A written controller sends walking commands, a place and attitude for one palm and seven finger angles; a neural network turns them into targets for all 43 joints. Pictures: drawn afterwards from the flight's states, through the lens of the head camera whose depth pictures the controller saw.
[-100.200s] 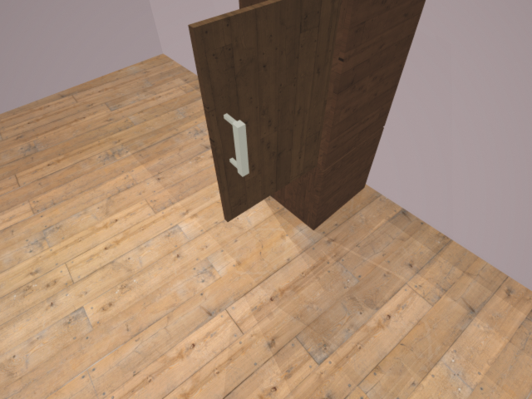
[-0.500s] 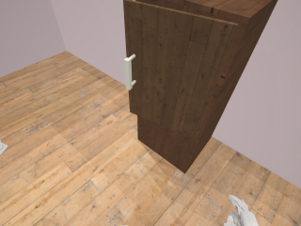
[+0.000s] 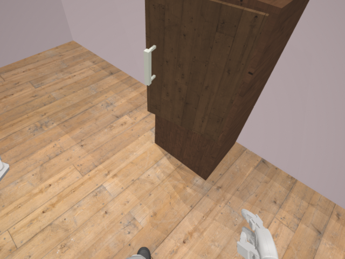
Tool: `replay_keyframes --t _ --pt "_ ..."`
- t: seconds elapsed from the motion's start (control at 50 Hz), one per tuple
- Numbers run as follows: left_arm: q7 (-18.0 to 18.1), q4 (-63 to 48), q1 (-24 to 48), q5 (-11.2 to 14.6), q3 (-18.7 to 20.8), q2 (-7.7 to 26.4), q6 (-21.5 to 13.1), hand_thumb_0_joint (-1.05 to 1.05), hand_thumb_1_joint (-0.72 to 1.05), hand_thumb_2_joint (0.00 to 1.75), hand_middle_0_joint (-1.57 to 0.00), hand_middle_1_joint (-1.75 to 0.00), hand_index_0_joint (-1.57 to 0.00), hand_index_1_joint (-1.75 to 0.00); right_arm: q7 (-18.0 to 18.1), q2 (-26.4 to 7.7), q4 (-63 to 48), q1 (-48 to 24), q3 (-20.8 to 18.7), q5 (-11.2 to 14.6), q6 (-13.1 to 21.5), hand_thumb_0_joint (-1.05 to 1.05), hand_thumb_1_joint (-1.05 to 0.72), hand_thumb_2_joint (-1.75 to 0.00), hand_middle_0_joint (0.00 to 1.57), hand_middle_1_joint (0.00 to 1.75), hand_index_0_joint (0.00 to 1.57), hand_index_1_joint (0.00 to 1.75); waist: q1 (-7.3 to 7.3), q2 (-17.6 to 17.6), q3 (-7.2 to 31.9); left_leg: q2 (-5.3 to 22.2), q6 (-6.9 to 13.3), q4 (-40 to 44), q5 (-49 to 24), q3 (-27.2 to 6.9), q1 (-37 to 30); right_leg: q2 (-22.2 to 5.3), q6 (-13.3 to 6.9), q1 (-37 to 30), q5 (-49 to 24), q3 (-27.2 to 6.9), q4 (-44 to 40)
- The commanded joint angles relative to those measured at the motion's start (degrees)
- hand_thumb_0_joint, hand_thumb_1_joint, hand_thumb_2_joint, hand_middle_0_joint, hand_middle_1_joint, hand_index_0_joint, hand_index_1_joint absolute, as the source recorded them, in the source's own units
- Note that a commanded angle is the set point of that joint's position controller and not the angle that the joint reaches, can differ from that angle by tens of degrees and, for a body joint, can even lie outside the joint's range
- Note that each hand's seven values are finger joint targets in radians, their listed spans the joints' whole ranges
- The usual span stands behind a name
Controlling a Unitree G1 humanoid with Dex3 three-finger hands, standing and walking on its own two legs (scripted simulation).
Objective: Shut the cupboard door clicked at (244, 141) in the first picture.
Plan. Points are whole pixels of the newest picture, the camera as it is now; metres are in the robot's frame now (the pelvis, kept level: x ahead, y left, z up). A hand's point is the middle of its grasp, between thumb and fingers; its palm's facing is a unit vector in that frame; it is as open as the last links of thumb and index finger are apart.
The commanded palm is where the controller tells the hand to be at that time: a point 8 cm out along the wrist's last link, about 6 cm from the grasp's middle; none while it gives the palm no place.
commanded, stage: step back with the hand held close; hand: left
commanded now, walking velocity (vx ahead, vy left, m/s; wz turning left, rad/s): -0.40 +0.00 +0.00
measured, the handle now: (150, 65) +0.81 +0.18 -0.03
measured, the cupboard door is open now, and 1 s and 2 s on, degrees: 11 11 11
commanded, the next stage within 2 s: stop stepping back and stand still in 0.04 s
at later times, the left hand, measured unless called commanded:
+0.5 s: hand (0, 214) +0.14 +0.28 +0.15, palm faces +0.47 -0.82 -0.32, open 7.4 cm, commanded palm +0.08 +0.31 +0.18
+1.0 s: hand out of the picture +0.10 +0.30 +0.14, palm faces +0.52 -0.80 -0.29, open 7.4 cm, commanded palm +0.04 +0.32 +0.18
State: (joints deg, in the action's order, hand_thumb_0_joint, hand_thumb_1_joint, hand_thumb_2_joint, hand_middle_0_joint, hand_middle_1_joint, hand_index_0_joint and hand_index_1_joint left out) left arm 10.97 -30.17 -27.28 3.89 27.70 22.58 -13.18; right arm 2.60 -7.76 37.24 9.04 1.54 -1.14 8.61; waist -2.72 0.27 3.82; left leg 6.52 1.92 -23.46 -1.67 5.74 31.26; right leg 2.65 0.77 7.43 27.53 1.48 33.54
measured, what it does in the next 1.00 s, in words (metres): walks backwards: right foot, then left foot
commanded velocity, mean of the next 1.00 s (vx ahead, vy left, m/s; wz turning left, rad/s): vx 0.00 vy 0.02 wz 0.01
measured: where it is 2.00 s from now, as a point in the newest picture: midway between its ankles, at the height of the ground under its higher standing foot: outside the picture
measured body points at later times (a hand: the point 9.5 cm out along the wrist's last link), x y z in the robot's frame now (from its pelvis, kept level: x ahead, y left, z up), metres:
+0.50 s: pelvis -0.07 +0.01 -0.02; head -0.10 +0.04 +0.43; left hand +0.11 +0.32 +0.17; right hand +0.02 -0.28 -0.09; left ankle +0.00 +0.11 -0.73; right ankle -0.17 -0.14 -0.73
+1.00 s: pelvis -0.11 +0.03 +0.00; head -0.14 +0.03 +0.45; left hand +0.07 +0.34 +0.15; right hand +0.03 -0.23 -0.09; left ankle -0.05 +0.15 -0.73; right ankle -0.14 -0.09 -0.73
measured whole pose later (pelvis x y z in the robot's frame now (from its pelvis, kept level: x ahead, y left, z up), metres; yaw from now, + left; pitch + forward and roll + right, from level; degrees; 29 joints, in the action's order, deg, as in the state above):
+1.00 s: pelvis -0.11 +0.03 +0.00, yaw -2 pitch -2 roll -1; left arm 10.8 -15.8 -23.4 1.9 20.0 16.4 -6.4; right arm 5.5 -14.2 40.6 15.5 0.6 0.5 4.8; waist -2.4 0.6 3.4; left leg 1.4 -0.6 -32.2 12.8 -0.8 17.4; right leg -0.5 0.1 9.5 19.2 3.2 30.7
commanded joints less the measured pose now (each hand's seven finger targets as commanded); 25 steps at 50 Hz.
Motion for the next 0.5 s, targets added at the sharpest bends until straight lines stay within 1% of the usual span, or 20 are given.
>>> replay_keyframes --t 0.0,0.04,0.06,0.08,0.1,0.12,0.16,0.18,0.2,0.22,0.24,0.26,0.3,0.32,0.34,0.38,0.42,0.44,0.46,0.48 --pt "-1.7 -12.7 6.1 -0.5 1.1 11.1 -3.9 0.00 0.90 0.90 -0.20 -0.30 -0.20 -0.30 0.6 -10.4 -5.6 -1.6 -4.5 0.7 1.4 0.00 -0.90 -0.90 0.20 0.30 0.20 0.30 2.06 6.7 12.6 5.6 -2.4 -1.5 -10.2 -5.8 -30.9 -2.9 -1.9 9.2 -16.7 -1.9 -19.2" --pt "-1.5 -15.2 7.5 -0.4 6.2 16.9 -4.8 0.00 0.90 0.90 -0.20 -0.30 -0.20 -0.30 1.3 -9.7 -7.8 -4.8 -4.0 1.3 0.7 0.00 -0.90 -0.90 0.20 0.30 0.20 0.30 1.15 -0.3 13.1 0.9 -3.2 -7.6 -2.6 -0.3 -27.4 -8.3 -2.0 9.2 -32.7 -4.4 -15.6" --pt "-1.4 -16.4 6.5 -0.4 8.4 18.7 -5.0 0.00 0.90 0.90 -0.20 -0.30 -0.20 -0.30 1.7 -9.2 -8.9 -5.8 -3.8 1.4 0.5 0.00 -0.90 -0.90 0.20 0.30 0.20 0.30 1.13 -0.9 13.9 -0.6 -3.5 -8.1 0.6 0.9 -25.7 -10.1 -2.1 8.0 -38.1 -4.5 -13.7" --pt "-1.6 -19.8 6.0 0.1 9.1 20.2 -5.0 0.00 0.90 0.90 -0.20 -0.30 -0.20 -0.30 2.0 -8.2 -10.1 -6.0 -4.0 2.4 0.1 0.00 -0.90 -0.90 0.20 0.30 0.20 0.30 0.97 -7.0 15.2 -3.2 -3.5 -10.8 4.0 1.2 -23.4 -12.0 -0.9 5.5 -49.1 -5.9 -12.3" --pt "-1.9 -18.2 2.5 0.3 10.8 21.0 -4.8 0.00 0.90 0.90 -0.20 -0.30 -0.20 -0.30 2.3 -8.6 -11.1 -7.7 -3.9 3.0 -0.1 0.00 -0.90 -0.90 0.20 0.30 0.20 0.30 1.83 -11.3 12.3 -4.3 -2.9 -12.4 7.6 -0.2 -21.4 -12.7 0.8 6.4 -57.8 -5.7 -10.1" --pt "-2.3 -16.8 -0.9 0.5 11.5 20.8 -4.5 0.00 0.90 0.90 -0.20 -0.30 -0.20 -0.30 2.8 -8.3 -12.5 -8.6 -3.0 3.0 -0.6 0.00 -0.90 -0.90 0.20 0.30 0.20 0.30 1.85 -9.5 11.1 -4.4 -2.6 -11.8 8.0 -1.1 -18.1 -13.4 1.0 4.6 -62.4 -5.4 -7.3" --pt "-2.5 -12.6 -7.8 0.6 10.7 18.2 -2.8 0.00 0.90 0.90 -0.20 -0.30 -0.20 -0.30 3.3 -8.7 -11.9 -4.7 -2.3 2.2 -2.1 0.00 -0.90 -0.90 0.20 0.30 0.20 0.30 3.36 2.0 10.5 -4.0 -1.7 -9.2 -5.0 -1.0 -21.7 -10.1 0.3 6.9 -52.8 -2.8 -4.3" --pt "-2.4 -10.5 -8.0 0.7 10.9 17.7 -1.8 0.00 0.90 0.90 -0.20 -0.30 -0.20 -0.30 3.2 -10.0 -11.0 -4.2 -2.8 1.9 -2.3 0.00 -0.90 -0.90 0.20 0.30 0.20 0.30 3.52 8.1 10.2 -2.8 -1.2 -7.9 -10.2 -2.8 -25.6 -7.5 0.3 10.1 -41.2 -0.8 -3.8" --pt "-2.3 -8.9 -7.1 0.7 8.5 15.2 -1.4 0.00 0.90 0.90 -0.20 -0.30 -0.20 -0.30 3.1 -10.3 -10.6 -3.0 -2.6 2.0 -2.5 0.00 -0.90 -0.90 0.20 0.30 0.20 0.30 3.93 11.2 8.1 -0.5 -0.5 -5.4 -7.7 -5.8 -25.4 -4.3 0.5 11.2 -27.0 0.7 -4.8" --pt "-2.2 -5.2 -5.1 0.8 6.8 13.8 -1.0 0.00 0.90 0.90 -0.20 -0.30 -0.20 -0.30 3.1 -11.7 -10.5 -2.3 -2.8 2.0 -2.3 0.00 -0.90 -0.90 0.20 0.30 0.20 0.30 4.24 10.2 2.3 1.3 -0.3 -2.1 3.2 -9.1 -20.5 -2.8 0.5 12.4 -12.9 0.7 -8.6" --pt "-2.2 -3.0 -4.2 0.7 7.3 14.6 -0.5 0.00 0.90 0.90 -0.20 -0.30 -0.20 -0.30 3.2 -11.7 -11.2 -2.8 -3.2 1.7 -2.6 0.00 -0.90 -0.90 0.20 0.30 0.20 0.30 3.88 10.0 -2.6 1.0 -0.9 0.9 19.0 -9.1 -15.9 -3.5 -0.8 14.5 -1.4 0.0 -13.3" --pt "-2.0 -1.1 -3.7 0.3 6.6 14.1 -0.1 0.00 0.90 0.90 -0.20 -0.30 -0.20 -0.30 3.3 -11.5 -11.3 -1.9 -3.6 1.6 -3.0 0.00 -0.90 -0.90 0.20 0.30 0.20 0.30 4.34 6.5 -6.5 -1.8 -2.5 -1.1 26.1 -7.6 -12.9 -5.2 -3.2 17.3 7.2 -2.1 -17.2" --pt "-1.8 -0.7 -0.1 -0.1 2.7 13.0 -0.4 0.00 0.90 0.90 -0.20 -0.30 -0.20 -0.30 3.3 -11.5 -10.5 -0.9 -4.4 2.0 -3.0 0.00 -0.90 -0.90 0.20 0.30 0.20 0.30 4.87 -6.1 -11.2 -5.9 -4.5 -20.4 20.9 -5.8 -16.9 -14.9 -8.0 30.0 18.0 -12.6 -25.4" --pt "-1.4 -1.3 1.8 -0.7 1.7 13.4 -0.7 0.00 0.90 0.90 -0.20 -0.30 -0.20 -0.30 3.2 -11.8 -9.6 -0.7 -4.8 2.0 -2.8 0.00 -0.90 -0.90 0.20 0.30 0.20 0.30 4.59 -11.3 -13.4 -5.4 -4.4 -30.1 20.1 -7.9 -15.3 -19.2 -10.4 33.0 17.3 -15.1 -26.5" --pt "-1.1 -1.8 3.4 -1.4 1.2 13.3 -0.8 0.00 0.90 0.90 -0.20 -0.30 -0.20 -0.30 3.2 -12.1 -9.4 -1.0 -4.6 1.8 -2.5 0.00 -0.90 -0.90 0.20 0.30 0.20 0.30 4.38 -12.3 -15.2 -4.3 -3.9 -34.4 20.8 -8.8 -10.9 -19.8 -11.2 31.5 11.8 -13.4 -25.4" --pt "-1.0 -5.4 10.2 -2.3 -0.5 12.9 -1.2 0.00 0.90 0.90 -0.20 -0.30 -0.20 -0.30 3.2 -12.0 -9.4 -1.0 -3.8 1.8 -1.2 0.00 -0.90 -0.90 0.20 0.30 0.20 0.30 4.82 -8.2 -13.3 -2.1 -2.6 -23.8 19.7 -7.8 -7.9 -16.7 -8.6 21.0 -2.0 -6.7 -18.9" --pt "-0.6 -5.7 13.1 -2.8 -1.6 12.1 -1.6 0.00 0.90 0.90 -0.20 -0.30 -0.20 -0.30 3.9 -12.3 -8.6 0.5 -3.9 1.8 0.0 0.00 -0.90 -0.90 0.20 0.30 0.20 0.30 5.35 0.4 -12.5 -4.1 -2.6 -9.3 10.5 -5.8 -13.3 -10.5 -4.9 16.4 -11.8 -0.2 -8.0" --pt "-0.5 -8.4 13.0 -2.8 -0.7 12.7 -2.1 0.00 0.90 0.90 -0.20 -0.30 -0.20 -0.30 4.2 -13.4 -9.0 0.5 -4.5 1.9 1.2 0.00 -0.90 -0.90 0.20 0.30 0.20 0.30 4.49 7.3 -9.2 -2.6 -1.3 -3.3 3.1 -9.5 -16.9 -7.1 -2.9 14.4 -14.8 0.3 -1.5" --pt "0.0 -11.6 12.0 -2.6 0.8 13.4 -2.8 0.00 0.90 0.90 -0.20 -0.30 -0.20 -0.30 4.2 -13.8 -9.6 0.5 -4.7 1.9 2.3 0.00 -0.90 -0.90 0.20 0.30 0.20 0.30 3.23 15.5 -4.1 1.4 0.3 -0.1 -4.1 -14.6 -20.8 -3.0 -1.3 12.2 -13.1 1.1 4.4" --pt "0.3 -13.5 8.9 -2.6 2.7 15.6 -3.2 0.00 0.90 0.90 -0.20 -0.30 -0.20 -0.30 4.0 -13.6 -10.2 0.9 -5.1 2.0 3.3 0.00 -0.90 -0.90 0.20 0.30 0.20 0.30 2.36 16.8 0.4 5.2 2.4 0.3 -11.3 -19.4 -26.9 -1.4 -0.9 13.7 -4.4 0.4 7.3"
